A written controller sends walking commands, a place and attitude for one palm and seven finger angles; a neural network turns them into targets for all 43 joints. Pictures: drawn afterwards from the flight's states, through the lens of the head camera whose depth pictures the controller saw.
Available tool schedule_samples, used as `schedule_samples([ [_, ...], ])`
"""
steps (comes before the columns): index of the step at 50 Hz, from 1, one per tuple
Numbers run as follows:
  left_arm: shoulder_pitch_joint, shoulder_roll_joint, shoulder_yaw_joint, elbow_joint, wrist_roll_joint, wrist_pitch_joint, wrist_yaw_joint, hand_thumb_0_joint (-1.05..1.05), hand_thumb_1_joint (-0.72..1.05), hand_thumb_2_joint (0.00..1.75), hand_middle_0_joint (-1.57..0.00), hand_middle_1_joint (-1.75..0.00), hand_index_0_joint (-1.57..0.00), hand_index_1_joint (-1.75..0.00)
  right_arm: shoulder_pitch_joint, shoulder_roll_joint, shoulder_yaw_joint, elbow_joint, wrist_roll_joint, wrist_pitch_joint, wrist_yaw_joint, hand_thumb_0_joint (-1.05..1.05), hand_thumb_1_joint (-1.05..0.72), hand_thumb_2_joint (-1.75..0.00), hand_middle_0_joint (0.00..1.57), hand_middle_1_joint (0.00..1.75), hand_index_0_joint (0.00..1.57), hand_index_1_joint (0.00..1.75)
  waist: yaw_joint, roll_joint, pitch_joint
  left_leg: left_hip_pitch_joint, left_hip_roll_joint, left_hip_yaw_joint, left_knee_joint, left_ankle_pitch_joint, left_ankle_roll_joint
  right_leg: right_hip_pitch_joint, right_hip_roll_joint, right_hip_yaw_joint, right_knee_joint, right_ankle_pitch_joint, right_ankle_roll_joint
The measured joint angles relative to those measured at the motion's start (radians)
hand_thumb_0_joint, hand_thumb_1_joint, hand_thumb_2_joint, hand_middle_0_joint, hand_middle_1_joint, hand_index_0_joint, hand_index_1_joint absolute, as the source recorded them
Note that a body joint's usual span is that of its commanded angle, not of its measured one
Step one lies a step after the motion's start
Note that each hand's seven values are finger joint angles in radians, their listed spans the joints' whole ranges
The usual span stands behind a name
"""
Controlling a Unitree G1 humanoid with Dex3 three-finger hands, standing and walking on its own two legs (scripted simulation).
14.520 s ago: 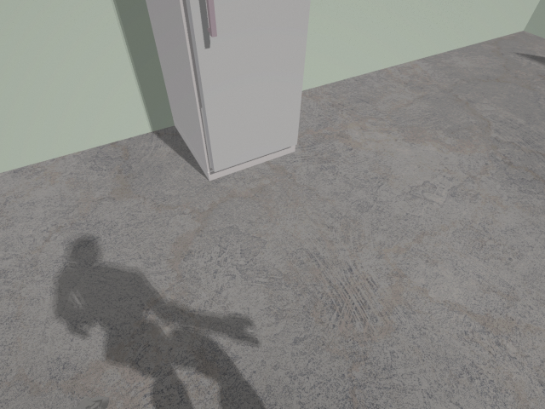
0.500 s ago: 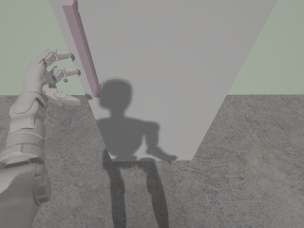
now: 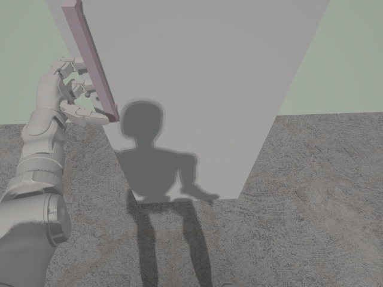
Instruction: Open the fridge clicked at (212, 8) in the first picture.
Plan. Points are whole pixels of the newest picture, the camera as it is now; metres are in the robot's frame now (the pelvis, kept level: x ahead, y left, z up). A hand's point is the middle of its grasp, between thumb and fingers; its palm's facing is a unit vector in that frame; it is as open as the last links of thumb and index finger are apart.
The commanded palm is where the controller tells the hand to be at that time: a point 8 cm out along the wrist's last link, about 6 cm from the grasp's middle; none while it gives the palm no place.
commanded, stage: feel for the door with the fingertips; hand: left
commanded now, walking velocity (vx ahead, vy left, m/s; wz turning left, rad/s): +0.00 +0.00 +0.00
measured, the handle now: (98, 69) +0.53 +0.18 +0.16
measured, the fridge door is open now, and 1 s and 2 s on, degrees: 0 0 0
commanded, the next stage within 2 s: slide the fingers in behind the handle in 0.26 s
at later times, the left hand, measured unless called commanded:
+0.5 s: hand (81, 92) +0.48 +0.21 +0.14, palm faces +0.01 -1.00 +0.00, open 13.6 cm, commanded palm +0.46 +0.27 +0.13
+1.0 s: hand (92, 95) +0.47 +0.19 +0.14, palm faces +0.01 -1.00 +0.00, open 14.0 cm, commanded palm +0.45 +0.24 +0.13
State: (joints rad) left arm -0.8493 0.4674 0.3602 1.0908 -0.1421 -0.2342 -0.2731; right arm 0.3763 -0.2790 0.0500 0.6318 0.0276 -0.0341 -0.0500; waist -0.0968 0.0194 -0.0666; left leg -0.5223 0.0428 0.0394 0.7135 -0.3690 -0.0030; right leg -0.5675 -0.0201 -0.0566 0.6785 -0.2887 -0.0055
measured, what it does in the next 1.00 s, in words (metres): stands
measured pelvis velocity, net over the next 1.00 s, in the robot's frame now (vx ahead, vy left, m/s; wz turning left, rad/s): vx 0.00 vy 0.01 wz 0.00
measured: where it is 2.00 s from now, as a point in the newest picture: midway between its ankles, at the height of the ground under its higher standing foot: outside the picture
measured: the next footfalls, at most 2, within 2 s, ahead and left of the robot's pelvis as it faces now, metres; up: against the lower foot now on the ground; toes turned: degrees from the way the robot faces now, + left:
none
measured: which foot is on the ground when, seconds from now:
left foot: down 0.00-1.00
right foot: down 0.00-1.00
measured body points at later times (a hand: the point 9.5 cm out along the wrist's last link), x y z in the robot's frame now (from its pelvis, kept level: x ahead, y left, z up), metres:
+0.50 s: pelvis +0.00 +0.01 +0.00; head +0.07 +0.01 +0.44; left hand +0.47 +0.27 +0.14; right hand +0.03 -0.26 -0.11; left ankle -0.01 +0.12 -0.72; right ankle +0.02 -0.12 -0.72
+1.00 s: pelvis +0.00 +0.01 +0.00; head +0.06 +0.01 +0.44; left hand +0.47 +0.25 +0.14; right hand +0.06 -0.25 -0.11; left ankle -0.01 +0.12 -0.72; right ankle +0.02 -0.12 -0.72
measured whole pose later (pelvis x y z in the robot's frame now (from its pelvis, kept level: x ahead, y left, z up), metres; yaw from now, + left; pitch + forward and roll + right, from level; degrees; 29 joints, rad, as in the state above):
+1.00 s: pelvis +0.00 +0.01 +0.00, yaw +0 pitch +11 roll -1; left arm -0.85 0.42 0.33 1.05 -0.14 -0.24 -0.23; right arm 0.37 -0.27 0.04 0.63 0.02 -0.04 -0.04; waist -0.10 0.02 -0.08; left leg -0.54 0.04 0.04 0.73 -0.38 0.01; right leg -0.58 -0.03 -0.05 0.68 -0.29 0.01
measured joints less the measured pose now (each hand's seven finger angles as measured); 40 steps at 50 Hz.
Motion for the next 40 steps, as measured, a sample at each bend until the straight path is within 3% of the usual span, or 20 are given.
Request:
schedule_samples([
  [20,-0.054,0.058,0.019,0.055,0.003,-0.016,-0.045,-0.01,-0.5,0.3,-0.35,-1.23,-0.35,-1.23,0.028,-0.02,-0.011,0.009,-0.005,0.012,-0.008,0.01,-0.91,-0.9,0.2,0.3,0.2,0.29,-0.022,-0.007,0.002,-0.048,0.002,-0.007,0.022,-0.001,0.004,-0.036,0.002,-0.005,0.001,0.009,0.003],
  [31,-0.042,0.045,0.021,0.041,0.003,-0.019,-0.033,-0.01,-0.5,0.3,-0.35,-1.22,-0.34,-1.23,0.028,-0.003,-0.002,-0.005,-0.009,0.013,0.004,0.01,-0.91,-0.9,0.2,0.3,0.21,0.29,-0.022,-0.007,-0.009,-0.058,0.0,0.0,0.032,-0.007,0.01,-0.046,0.0,0.002,0.006,0.009,0.009],
  [40,0.028,-0.011,-0.003,-0.042,-0.011,-0.002,-0.003,-0.01,-0.5,0.3,-0.32,-1.2,-0.31,-1.21,0.025,0.002,-0.006,-0.01,-0.005,0.015,0.009,0.01,-0.91,-0.9,0.2,0.3,0.21,0.29,-0.005,0.0,-0.013,-0.028,-0.003,0.005,0.025,-0.013,0.013,-0.018,-0.002,0.008,0.0,0.004,0.014],
])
